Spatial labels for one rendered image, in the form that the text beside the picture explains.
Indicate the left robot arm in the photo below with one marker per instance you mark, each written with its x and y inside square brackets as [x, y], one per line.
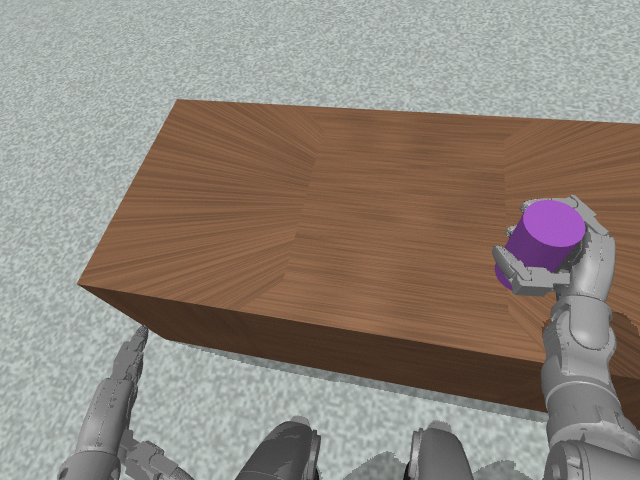
[90, 465]

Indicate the right robot arm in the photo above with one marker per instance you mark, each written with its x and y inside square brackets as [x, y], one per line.
[589, 438]

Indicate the can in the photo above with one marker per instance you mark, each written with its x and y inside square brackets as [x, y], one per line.
[546, 233]

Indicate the right robot hand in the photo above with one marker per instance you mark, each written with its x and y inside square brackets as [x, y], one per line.
[587, 270]

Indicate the left robot hand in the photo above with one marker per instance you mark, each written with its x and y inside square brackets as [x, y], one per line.
[106, 424]

